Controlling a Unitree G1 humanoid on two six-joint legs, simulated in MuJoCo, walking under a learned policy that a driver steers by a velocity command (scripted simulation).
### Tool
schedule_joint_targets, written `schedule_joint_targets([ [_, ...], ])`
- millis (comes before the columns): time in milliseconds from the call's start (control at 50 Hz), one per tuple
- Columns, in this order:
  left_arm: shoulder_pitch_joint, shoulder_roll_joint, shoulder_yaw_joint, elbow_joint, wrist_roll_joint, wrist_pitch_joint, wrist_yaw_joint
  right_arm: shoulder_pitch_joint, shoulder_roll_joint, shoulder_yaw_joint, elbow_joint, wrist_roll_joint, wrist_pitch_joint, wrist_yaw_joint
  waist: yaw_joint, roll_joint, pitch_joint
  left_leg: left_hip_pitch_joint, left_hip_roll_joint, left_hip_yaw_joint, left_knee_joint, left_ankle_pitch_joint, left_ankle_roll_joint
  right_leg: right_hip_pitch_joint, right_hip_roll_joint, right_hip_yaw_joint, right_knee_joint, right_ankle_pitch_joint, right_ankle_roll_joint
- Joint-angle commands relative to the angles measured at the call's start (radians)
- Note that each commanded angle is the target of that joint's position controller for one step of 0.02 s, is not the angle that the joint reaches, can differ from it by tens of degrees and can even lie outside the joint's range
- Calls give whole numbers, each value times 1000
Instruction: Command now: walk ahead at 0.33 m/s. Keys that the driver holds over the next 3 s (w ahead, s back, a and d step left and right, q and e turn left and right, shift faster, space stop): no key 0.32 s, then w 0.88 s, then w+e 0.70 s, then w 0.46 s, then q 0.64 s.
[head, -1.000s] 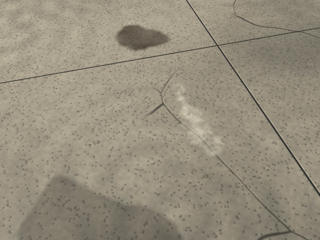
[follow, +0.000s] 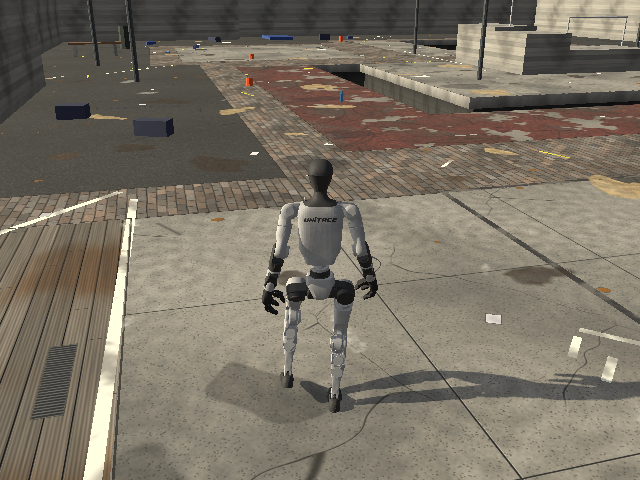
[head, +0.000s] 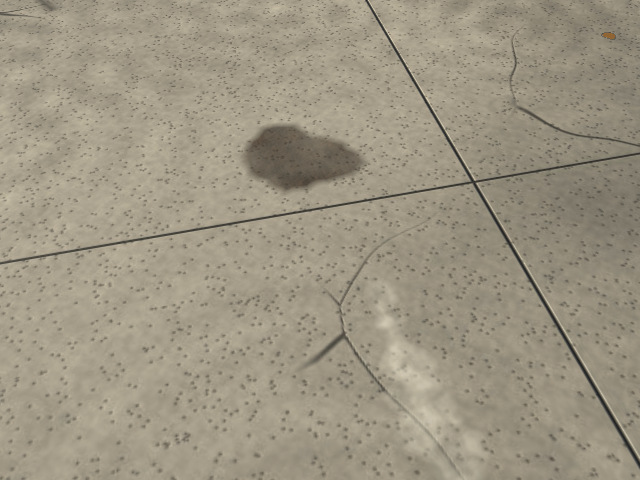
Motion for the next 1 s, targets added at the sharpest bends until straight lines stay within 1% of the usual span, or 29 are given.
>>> schedule_joint_targets([
  [20,-63,129,16,-61,3,-12,21,56,-27,-6,-31,-13,0,-5,-59,-78,31,98,-3,28,-205,155,-26,-139,-240,98,-113,506,-143],
  [60,-23,146,17,-50,-5,-1,30,-24,-6,3,-45,-10,-2,1,-22,-86,7,162,-42,56,-364,245,-29,-106,-222,67,-86,514,-117],
  [120,16,159,19,-23,-16,17,36,-86,-25,3,-61,-4,6,10,3,-104,-10,193,-68,43,-476,253,-28,-10,-260,98,-36,466,-113],
  [160,4,152,19,-14,-21,28,40,-96,-50,-3,-71,-10,4,16,-7,-116,-21,210,-79,28,-538,195,-5,52,-284,131,34,465,-97],
  [200,-22,140,17,-15,-30,36,45,-6,-84,-20,-38,-23,-6,17,-56,-90,-66,348,-106,46,-671,265,29,77,-246,135,158,416,-54],
  [220,17,129,13,-14,-16,32,46,64,-148,-38,-16,-32,-11,10,-61,-33,-124,502,-45,-5,-671,613,57,34,-179,105,279,345,-14],
  [240,147,46,-11,7,5,21,41,118,-195,-43,-8,-40,-4,7,-15,114,-241,803,127,-162,-579,947,174,-184,-92,66,478,-33,38],
  [260,195,9,-28,33,-4,26,39,165,-116,-24,7,-35,8,11,-43,227,-334,867,255,-318,-621,938,293,-280,-52,75,669,-469,83],
  [280,145,84,-10,30,-21,42,39,152,-66,-8,3,-24,14,20,-50,157,-312,787,232,-343,-674,692,285,-304,-80,127,762,-559,96],
  [300,75,109,0,12,-29,62,45,77,-72,-7,-9,-17,17,23,-38,90,-231,684,203,-317,-716,471,247,-340,-109,133,799,-522,104],
  [320,23,110,7,6,-25,81,55,5,-78,-4,-26,-19,19,21,-27,38,-168,572,177,-284,-760,314,220,-339,-134,130,782,-472,113],
  [340,11,112,13,2,-21,95,62,-32,-109,-14,-32,-16,23,18,-13,39,-134,488,151,-263,-826,78,199,-321,-149,116,744,-416,117],
  [360,8,109,16,1,-22,101,67,-42,-146,-28,-30,-16,31,14,-8,76,-110,422,125,-252,-886,-127,185,-294,-142,86,713,-374,116],
  [380,11,104,19,4,-22,99,69,-41,-158,-35,-27,-15,35,10,-7,107,-96,382,109,-242,-927,-231,181,-274,-129,60,696,-347,111],
  [400,15,100,23,10,-22,94,71,-32,-150,-36,-22,-12,33,6,-5,119,-89,363,102,-232,-952,-280,180,-260,-126,50,677,-326,101],
  [460,-5,78,26,20,-18,72,72,-21,-132,-40,-12,2,19,-1,-3,101,-76,347,93,-198,-984,-297,179,-224,-131,42,553,-267,63],
  [520,-17,76,30,26,-18,57,67,-16,-144,-50,-5,14,20,-3,4,99,-75,342,93,-181,-986,-330,181,-160,-118,20,419,-234,39],
  [560,18,67,31,45,-18,53,62,-31,-148,-54,-5,29,31,-4,35,87,-63,293,82,-159,-964,-388,163,-66,-101,-12,285,-166,17],
  [600,95,63,33,79,-12,54,59,-62,-116,-48,-16,34,41,-4,74,47,-31,203,27,-108,-876,-427,113,36,-94,-11,163,-184,-17],
  [620,185,88,37,103,-7,50,59,-105,-64,-35,-40,28,43,-1,100,-74,-22,86,-40,-34,-662,-381,69,116,-216,164,43,-317,-56],
  [640,214,164,50,97,-15,49,61,-123,4,-20,-63,22,34,9,82,-274,0,-100,-150,111,-358,-276,17,183,-409,453,-105,-511,-112],
  [660,185,248,69,85,6,37,59,-129,-34,-28,-80,20,16,11,66,-323,79,-227,-133,28,-231,-253,38,110,-513,675,-202,-704,-189],
  [680,100,202,58,54,6,17,62,-116,-86,-37,-70,27,3,15,23,-253,118,-265,-88,-24,-162,-155,46,91,-490,645,-205,-655,-166],
  [700,53,158,48,38,-4,4,57,-89,-108,-45,-50,20,0,19,-5,-207,104,-265,-76,-29,-149,-75,43,110,-439,546,-189,-532,-122],
  [740,50,130,41,25,-21,-2,48,-93,-102,-51,-31,-1,-1,15,-6,-155,66,-214,-56,-3,-174,25,23,121,-381,399,-188,-340,-76],
  [780,112,101,32,42,-16,-2,49,-118,-64,-46,-29,-1,1,18,7,-148,45,-167,-58,28,-191,112,4,120,-342,301,-184,-180,-70],
  [880,176,122,32,47,-11,9,56,-251,-16,-27,-66,14,4,31,52,-162,75,-65,-67,72,-392,217,-19,102,-308,182,-184,-13,-67],
  [960,221,140,41,62,-22,18,56,-340,-19,-15,-97,25,-1,52,83,-167,118,-19,-76,95,-508,187,-14,150,-335,161,-157,23,-79],
  [1000,227,146,49,70,-30,25,56,-360,-26,-12,-113,27,-6,62,78,-174,138,7,-77,94,-552,135,7,184,-360,162,-131,54,-77],
])
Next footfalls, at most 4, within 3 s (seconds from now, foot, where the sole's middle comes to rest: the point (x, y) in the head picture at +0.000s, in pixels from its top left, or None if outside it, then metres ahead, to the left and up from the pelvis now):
0.22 left None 0.27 0.14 -0.78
0.62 right None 0.20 -0.09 -0.78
1.10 left None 0.51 0.17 -0.78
1.66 right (385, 357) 0.81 -0.09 -0.78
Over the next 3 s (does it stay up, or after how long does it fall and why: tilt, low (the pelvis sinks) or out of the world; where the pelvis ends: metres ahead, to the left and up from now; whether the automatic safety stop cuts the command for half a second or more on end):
stays up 1.21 -0.14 -0.01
